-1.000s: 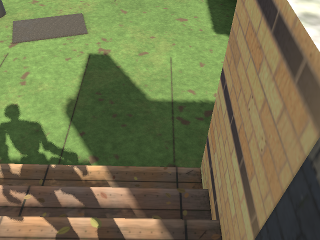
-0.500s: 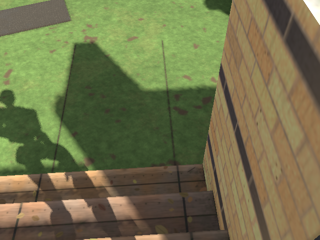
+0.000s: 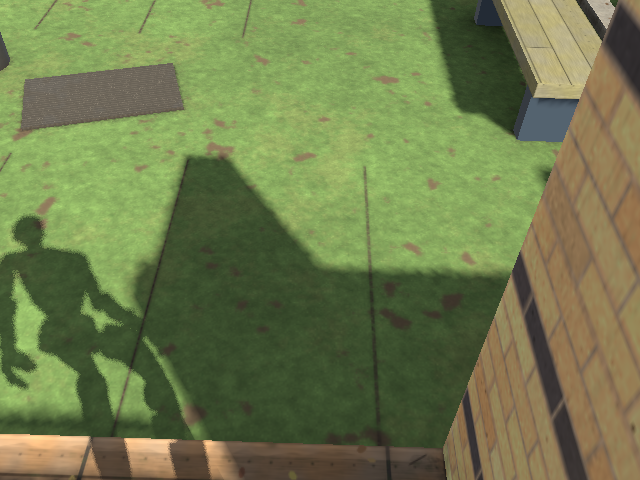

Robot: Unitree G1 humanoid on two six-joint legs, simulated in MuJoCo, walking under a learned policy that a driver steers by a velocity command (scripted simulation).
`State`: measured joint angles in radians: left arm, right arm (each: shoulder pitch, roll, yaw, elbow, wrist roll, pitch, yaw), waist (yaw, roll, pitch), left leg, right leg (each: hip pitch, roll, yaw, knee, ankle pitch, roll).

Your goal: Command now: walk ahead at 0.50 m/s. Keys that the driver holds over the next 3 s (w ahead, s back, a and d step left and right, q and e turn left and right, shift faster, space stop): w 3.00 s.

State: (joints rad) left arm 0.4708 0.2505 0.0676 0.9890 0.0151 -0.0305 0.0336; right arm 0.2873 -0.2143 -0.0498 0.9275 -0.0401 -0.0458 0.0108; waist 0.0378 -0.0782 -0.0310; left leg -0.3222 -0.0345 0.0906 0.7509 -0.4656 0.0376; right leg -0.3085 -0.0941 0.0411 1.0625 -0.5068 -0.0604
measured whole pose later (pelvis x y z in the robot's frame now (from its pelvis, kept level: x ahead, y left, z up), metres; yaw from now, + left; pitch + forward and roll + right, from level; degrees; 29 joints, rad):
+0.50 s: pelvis +0.24 +0.05 -0.18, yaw +0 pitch -1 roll -1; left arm 0.55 0.20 0.04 1.09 0.01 -0.07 0.02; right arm 0.21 -0.19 -0.05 0.97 -0.06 -0.02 -0.02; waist 0.04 0.01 0.00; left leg -0.68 0.03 -0.11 1.18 -0.14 0.01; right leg -0.24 0.08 -0.06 0.77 -0.51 -0.09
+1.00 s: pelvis +0.47 +0.17 -0.35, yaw +0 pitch -1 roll -1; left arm 0.18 0.22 0.05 0.95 0.06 0.02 0.00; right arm 0.56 -0.17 -0.01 1.11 -0.01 -0.06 0.00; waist -0.02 -0.05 -0.02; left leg -0.31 -0.06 0.07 0.76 -0.44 0.10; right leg -0.84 -0.01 0.08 1.28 -0.02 -0.03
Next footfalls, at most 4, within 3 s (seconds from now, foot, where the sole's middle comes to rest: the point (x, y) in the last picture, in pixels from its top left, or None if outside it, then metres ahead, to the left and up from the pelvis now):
0.30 right None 0.22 -0.01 -0.92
0.74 left None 0.50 0.23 -1.10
1.36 right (296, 475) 0.79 0.09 -1.28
1.86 left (237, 396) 1.14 0.32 -1.46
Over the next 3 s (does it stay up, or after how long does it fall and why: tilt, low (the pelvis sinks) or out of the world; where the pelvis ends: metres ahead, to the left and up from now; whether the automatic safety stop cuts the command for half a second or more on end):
stays up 1.64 0.28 -0.68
